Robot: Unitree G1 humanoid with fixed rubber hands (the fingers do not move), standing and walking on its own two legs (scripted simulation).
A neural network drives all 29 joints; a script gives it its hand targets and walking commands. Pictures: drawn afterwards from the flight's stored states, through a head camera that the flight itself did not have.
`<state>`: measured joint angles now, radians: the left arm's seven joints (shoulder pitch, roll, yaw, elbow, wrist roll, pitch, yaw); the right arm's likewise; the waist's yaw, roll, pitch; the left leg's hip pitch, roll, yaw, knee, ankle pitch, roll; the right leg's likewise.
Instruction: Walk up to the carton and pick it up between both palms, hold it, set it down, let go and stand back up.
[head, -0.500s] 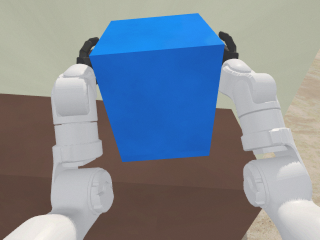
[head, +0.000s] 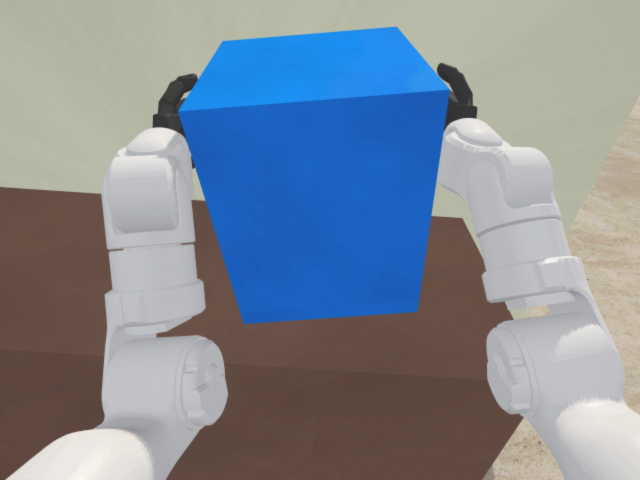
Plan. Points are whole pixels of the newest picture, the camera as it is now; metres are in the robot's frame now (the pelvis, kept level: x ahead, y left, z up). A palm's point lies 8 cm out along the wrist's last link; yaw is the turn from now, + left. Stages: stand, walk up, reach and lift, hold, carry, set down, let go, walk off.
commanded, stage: hold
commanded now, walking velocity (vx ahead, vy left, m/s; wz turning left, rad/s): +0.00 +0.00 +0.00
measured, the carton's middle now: (319, 176) +0.37 +0.00 +0.28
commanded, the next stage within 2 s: set down in 0.14 s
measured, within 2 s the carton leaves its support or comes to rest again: neither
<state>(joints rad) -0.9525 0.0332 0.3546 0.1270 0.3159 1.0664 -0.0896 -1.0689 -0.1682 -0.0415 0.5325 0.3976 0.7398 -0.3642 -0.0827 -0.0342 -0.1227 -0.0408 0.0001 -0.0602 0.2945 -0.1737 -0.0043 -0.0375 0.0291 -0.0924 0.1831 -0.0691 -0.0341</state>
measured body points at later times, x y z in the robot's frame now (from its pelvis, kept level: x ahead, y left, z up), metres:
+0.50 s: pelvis -0.01 +0.00 +0.00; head -0.05 +0.03 +0.45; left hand +0.38 +0.16 +0.32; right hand +0.38 -0.14 +0.32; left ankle +0.00 +0.12 -0.75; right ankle +0.03 -0.10 -0.75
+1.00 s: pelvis +0.02 +0.01 +0.00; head +0.00 +0.05 +0.45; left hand +0.40 +0.14 +0.26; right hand +0.40 -0.15 +0.24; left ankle +0.00 +0.12 -0.75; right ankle +0.03 -0.10 -0.75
